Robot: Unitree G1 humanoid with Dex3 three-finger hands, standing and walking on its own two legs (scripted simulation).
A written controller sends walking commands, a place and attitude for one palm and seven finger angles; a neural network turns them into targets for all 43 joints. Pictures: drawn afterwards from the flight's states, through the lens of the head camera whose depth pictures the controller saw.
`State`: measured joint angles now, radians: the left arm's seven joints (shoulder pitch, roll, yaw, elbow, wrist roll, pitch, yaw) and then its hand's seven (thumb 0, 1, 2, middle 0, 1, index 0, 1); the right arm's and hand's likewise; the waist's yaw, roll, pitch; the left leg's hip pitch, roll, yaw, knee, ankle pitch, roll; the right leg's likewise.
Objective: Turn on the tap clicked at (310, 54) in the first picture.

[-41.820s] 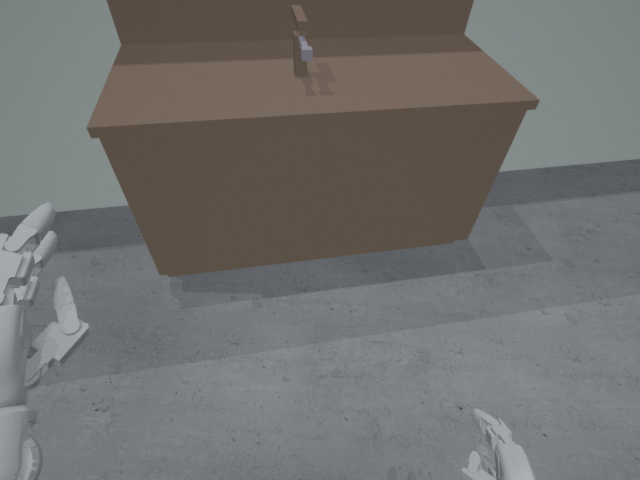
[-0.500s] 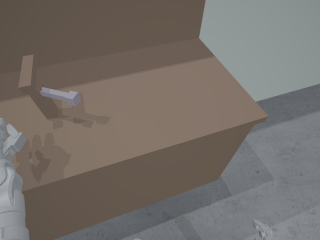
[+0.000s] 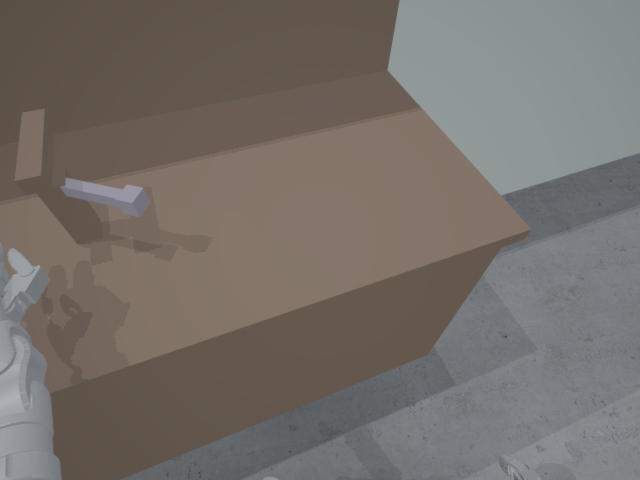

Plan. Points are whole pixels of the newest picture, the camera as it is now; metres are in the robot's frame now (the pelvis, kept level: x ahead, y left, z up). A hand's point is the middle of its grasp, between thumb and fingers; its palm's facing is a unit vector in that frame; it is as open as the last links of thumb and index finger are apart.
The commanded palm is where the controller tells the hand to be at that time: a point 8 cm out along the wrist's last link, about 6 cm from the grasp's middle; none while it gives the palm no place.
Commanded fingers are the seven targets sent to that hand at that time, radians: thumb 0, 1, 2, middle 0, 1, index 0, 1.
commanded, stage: push the lever round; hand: left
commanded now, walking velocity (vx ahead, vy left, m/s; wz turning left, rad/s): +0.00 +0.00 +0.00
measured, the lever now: (133, 200) +0.44 +0.27 +0.08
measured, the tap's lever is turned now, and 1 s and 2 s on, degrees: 55 55 55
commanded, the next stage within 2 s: none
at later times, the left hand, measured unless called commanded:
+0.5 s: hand (59, 273) +0.33 +0.32 +0.08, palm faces +0.61 -0.78 -0.08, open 7.8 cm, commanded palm +0.28 +0.35 +0.08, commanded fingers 0.00 0.90 0.90 -0.15 -0.15 -0.15 -0.15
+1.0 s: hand (83, 264) +0.34 +0.30 +0.08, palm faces +0.63 -0.77 -0.06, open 7.8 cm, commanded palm +0.29 +0.33 +0.08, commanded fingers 0.00 0.90 0.90 -0.15 -0.15 -0.15 -0.15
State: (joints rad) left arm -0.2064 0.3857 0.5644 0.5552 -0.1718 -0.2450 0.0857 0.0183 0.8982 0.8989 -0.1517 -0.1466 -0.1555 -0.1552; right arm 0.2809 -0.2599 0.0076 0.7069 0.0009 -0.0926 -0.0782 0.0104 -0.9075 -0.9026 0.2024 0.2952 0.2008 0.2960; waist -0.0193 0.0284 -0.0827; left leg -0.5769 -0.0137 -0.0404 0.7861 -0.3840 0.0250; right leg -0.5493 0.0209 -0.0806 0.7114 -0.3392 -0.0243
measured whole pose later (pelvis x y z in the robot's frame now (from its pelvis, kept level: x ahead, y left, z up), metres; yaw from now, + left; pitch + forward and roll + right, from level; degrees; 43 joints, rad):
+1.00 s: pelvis +0.00 -0.02 +0.00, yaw +0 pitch +9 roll -1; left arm -0.24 0.31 0.47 0.54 -0.15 -0.23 0.20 0.02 0.90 0.90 -0.15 -0.15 -0.15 -0.16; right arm 0.26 -0.26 0.01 0.71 0.00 -0.07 -0.07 0.01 -0.91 -0.90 0.20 0.30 0.20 0.30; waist -0.02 0.04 -0.09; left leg -0.55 0.00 -0.05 0.77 -0.37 0.01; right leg -0.53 0.03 -0.09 0.71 -0.34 -0.05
